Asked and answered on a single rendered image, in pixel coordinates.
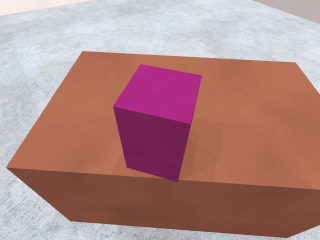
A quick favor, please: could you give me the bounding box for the pedestal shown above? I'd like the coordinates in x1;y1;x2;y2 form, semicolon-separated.
6;51;320;238

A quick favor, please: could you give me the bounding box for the carton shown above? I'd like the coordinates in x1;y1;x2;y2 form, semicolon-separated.
113;64;202;182

